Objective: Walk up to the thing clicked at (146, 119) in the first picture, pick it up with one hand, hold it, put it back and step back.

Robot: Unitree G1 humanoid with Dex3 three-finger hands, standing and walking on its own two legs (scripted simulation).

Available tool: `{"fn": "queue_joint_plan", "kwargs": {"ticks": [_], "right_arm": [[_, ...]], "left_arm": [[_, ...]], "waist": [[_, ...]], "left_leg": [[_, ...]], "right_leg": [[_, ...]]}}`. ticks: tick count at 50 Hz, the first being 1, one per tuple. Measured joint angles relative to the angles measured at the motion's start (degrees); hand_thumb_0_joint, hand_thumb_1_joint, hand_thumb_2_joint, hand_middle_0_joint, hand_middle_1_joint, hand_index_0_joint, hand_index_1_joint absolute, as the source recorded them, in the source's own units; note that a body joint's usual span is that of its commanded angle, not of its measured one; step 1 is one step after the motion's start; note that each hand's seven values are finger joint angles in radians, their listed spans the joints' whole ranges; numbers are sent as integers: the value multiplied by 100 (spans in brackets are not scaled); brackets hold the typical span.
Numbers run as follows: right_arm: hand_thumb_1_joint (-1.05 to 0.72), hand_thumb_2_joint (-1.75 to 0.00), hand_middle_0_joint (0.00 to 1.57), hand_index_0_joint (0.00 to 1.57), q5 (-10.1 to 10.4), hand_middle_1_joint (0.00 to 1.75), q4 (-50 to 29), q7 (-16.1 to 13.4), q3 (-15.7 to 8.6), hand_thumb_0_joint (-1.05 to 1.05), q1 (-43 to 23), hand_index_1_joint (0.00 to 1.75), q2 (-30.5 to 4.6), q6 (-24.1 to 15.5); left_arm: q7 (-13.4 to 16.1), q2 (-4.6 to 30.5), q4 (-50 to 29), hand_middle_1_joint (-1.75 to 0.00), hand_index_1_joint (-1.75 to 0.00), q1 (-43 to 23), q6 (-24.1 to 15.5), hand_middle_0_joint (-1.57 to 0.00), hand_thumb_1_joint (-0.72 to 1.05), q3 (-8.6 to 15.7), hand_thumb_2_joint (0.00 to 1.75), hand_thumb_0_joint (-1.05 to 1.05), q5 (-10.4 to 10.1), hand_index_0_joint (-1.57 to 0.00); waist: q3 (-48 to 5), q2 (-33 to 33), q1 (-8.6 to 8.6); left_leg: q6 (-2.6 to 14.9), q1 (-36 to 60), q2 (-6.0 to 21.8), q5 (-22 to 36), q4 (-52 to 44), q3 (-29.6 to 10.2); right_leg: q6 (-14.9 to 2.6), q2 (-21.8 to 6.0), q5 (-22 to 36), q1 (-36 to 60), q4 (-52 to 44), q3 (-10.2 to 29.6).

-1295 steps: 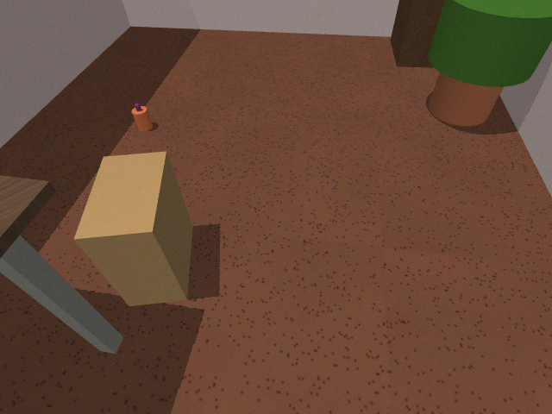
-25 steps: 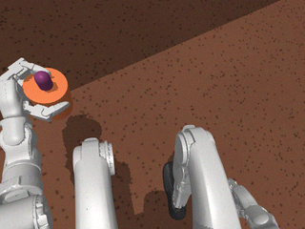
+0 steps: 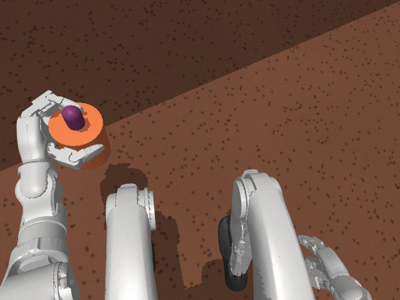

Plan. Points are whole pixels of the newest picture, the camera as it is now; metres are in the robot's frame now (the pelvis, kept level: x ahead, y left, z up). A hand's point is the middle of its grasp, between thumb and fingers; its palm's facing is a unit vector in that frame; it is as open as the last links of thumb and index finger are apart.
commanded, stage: settle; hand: left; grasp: from the side
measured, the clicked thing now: (81, 133) +0.43 +0.22 -0.08
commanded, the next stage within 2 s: lift in 0.24 s
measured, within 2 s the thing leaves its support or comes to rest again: neither
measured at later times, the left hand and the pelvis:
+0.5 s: hand (70, 123) +0.43 +0.22 -0.04, palm faces +0.12 -0.99 -0.06, open 9.8 cm; pelvis +0.00 +0.00 +0.01, yaw +1 degrees
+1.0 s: hand (42, 109) +0.41 +0.22 +0.08, palm faces +0.12 -0.99 -0.05, open 9.8 cm; pelvis +0.01 +0.00 +0.09, yaw +2 degrees
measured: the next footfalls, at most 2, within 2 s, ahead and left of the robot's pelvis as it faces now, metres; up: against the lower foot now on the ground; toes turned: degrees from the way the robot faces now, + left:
none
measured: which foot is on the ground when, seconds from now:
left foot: down 0.00-1.00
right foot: down 0.00-1.00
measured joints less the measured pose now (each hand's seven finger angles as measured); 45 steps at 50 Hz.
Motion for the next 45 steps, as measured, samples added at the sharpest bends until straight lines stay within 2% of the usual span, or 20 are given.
{"fn": "queue_joint_plan", "kwargs": {"ticks": [11,20,27,32,45], "right_arm": [[-94,-91,20,21,54,30,92,11,-19,0,43,30,28,-61],[-93,-91,20,21,90,30,96,12,-60,0,146,30,54,-62],[-95,-91,20,21,131,30,46,-20,-107,0,164,30,71,-86],[-96,-91,20,21,216,30,-24,-64,-148,0,196,30,61,-133],[-94,-91,20,21,480,30,-274,-213,-240,1,207,30,75,-249]], "left_arm": [[-56,20,366,-89,-117,-359,-41,-62,-52,55,98,0,-42,-88],[-82,-99,437,-89,-117,-350,-52,-63,-52,113,98,0,4,-88],[-170,-137,-30,-89,-117,-16,78,-63,-52,39,98,0,-17,-88],[-247,-170,-426,-89,-117,243,249,-63,-52,-101,98,0,-113,-88],[-101,-433,-1319,-88,-117,743,718,-63,-53,-356,98,0,-309,-89]], "waist": [[-143,129,40],[-174,116,40],[-164,97,24],[-225,114,75],[-468,233,276]], "left_leg": [[52,82,-9,20,-141,82],[57,111,-8,4,-195,117],[33,202,-9,1,-302,124],[26,355,3,-3,-462,136],[59,1093,63,46,-1277,213]], "right_leg": [[33,-17,-9,86,-116,65],[38,-20,-34,98,-145,96],[15,-27,-48,171,-224,95],[-2,-27,-57,309,-365,93],[-6,-10,-14,1025,-1150,100]]}}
